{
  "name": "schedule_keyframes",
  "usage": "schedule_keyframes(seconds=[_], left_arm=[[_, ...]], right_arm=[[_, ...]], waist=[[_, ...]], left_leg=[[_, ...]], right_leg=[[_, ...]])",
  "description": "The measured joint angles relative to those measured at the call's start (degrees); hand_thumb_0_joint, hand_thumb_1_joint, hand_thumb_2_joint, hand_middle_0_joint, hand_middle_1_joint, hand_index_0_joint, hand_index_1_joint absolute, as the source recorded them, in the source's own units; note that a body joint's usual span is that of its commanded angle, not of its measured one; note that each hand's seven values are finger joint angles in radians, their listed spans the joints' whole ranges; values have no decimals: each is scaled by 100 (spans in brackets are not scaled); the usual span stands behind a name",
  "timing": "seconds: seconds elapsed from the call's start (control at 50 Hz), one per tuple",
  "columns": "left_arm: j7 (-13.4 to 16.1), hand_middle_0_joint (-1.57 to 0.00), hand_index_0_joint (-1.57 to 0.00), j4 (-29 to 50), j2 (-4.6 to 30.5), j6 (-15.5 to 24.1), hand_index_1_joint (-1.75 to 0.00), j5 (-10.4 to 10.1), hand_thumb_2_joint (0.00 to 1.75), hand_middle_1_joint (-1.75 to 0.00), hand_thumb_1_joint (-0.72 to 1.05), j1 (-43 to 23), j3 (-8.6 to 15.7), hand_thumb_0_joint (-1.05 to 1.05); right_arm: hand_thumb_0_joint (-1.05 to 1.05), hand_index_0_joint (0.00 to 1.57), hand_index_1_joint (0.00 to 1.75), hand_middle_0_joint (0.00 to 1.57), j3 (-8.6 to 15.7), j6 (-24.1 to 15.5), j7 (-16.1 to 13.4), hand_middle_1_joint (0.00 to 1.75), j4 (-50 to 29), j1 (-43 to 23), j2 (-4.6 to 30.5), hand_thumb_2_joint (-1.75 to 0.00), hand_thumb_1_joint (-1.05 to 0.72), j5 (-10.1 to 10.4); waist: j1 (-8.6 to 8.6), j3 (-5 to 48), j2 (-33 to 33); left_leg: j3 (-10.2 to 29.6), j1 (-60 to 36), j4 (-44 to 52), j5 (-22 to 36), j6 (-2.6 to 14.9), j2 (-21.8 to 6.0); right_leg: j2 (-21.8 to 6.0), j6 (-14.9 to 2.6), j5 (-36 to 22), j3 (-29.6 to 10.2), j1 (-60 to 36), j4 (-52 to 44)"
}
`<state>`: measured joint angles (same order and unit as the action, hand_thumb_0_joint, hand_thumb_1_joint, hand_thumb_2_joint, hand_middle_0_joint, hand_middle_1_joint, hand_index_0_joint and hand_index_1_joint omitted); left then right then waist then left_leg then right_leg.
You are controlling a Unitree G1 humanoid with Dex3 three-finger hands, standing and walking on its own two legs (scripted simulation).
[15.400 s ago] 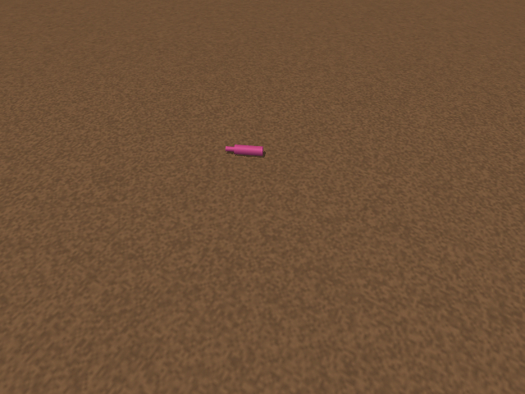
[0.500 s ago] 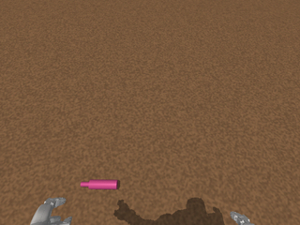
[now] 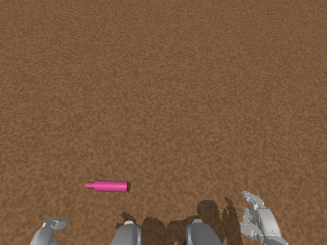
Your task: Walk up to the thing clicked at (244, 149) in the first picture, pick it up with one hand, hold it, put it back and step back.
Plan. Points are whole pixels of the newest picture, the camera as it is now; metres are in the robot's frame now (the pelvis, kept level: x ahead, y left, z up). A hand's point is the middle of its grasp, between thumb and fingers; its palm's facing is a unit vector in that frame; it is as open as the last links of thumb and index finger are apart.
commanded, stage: rise first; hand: left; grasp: from above
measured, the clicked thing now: (106, 185) +0.42 +0.28 -0.66
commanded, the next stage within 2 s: none
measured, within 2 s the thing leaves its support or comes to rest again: neither
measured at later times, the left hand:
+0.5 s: hand (81, 216) +0.24 +0.29 -0.34, palm faces -0.48 -0.44 -0.76, open 14.1 cm
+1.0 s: hand (89, 200) +0.31 +0.30 -0.46, palm faces -0.50 -0.12 -0.86, open 14.1 cm
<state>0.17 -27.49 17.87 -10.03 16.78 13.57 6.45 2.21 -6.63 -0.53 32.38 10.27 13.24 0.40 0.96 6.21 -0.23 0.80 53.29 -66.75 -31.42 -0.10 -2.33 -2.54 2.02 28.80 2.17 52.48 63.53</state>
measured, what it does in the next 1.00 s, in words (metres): lowers itself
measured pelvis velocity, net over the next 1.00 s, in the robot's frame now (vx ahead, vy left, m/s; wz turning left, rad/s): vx -0.09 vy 0.00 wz -0.07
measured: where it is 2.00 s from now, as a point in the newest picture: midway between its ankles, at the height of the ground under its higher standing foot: outside the picture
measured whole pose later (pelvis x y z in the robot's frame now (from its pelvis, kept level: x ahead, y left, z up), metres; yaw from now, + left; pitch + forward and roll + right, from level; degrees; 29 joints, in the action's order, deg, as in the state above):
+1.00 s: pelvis -0.09 +0.00 -0.31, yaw -4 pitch +33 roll -7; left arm 14.2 -66.3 39.7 19.4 65.4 -37.4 8.2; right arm 2.1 -1.7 5.6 43.3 8.3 15.8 -4.4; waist 6.5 5.6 -0.1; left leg 6.0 124.1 -129.9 -39.2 0.4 -0.8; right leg -2.7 2.3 36.2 2.4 121.2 124.4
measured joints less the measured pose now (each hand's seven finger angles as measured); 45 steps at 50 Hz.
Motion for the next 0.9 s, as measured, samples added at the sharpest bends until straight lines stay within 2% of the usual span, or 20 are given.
schedule_keyframes(seconds=[0.04,0.12,0.3,0.46,0.6,0.74,0.9], left_arm=[[4,-8,-8,78,39,-7,-107,92,99,-107,-55,13,-23,0],[30,-8,-8,-96,197,167,-107,410,98,-107,-55,-221,-30,0],[195,-10,-11,-707,620,1068,-106,1462,96,-105,-53,-1358,-7,0],[405,-10,-11,-1374,974,1682,-106,2410,98,-106,-55,-2593,58,0],[522,-11,-11,-2058,1355,2181,-105,3137,100,-105,-55,-3623,156,0],[733,-9,-9,-2681,1712,2560,-105,3764,102,-104,-53,-4293,210,0],[1154,-7,-7,-3462,2025,2846,-102,4440,104,-102,-52,-4802,210,0]], right_arm=[[1,20,30,20,-29,-69,-4,30,-66,-44,0,-90,-91,-6],[1,20,30,20,-77,-234,23,30,-146,-155,43,-90,-91,-29],[1,20,30,20,12,-428,155,30,81,-500,236,-90,-90,-12],[1,20,30,20,146,-265,296,30,469,-669,341,-90,-92,-50],[1,20,30,20,191,-52,395,30,749,-545,313,-91,-93,-141],[1,20,30,20,146,166,450,30,962,-368,249,-90,-91,-235],[1,20,30,20,32,405,544,30,1087,-214,238,-90,-89,-377]], waist=[[3,44,-7],[25,180,0],[45,429,31],[16,383,-59],[24,161,-83],[175,-19,-83],[425,-55,-34]], left_leg=[[24,241,-203,-62,-1,4],[60,933,-783,-233,-6,25],[115,2996,-2576,-710,-30,71],[192,4642,-3959,-889,-41,71],[305,5740,-4936,-867,-56,78],[414,6428,-5588,-786,-34,94],[486,6856,-6066,-771,22,122]], right_leg=[[-6,-2,65,12,232,198],[-34,-10,257,13,923,801],[-88,-17,771,-55,3010,2654],[-68,-48,935,-87,4657,4020],[-41,-64,883,-62,5727,4942],[-18,-36,764,-17,6348,5495],[-9,12,728,10,6692,5874]])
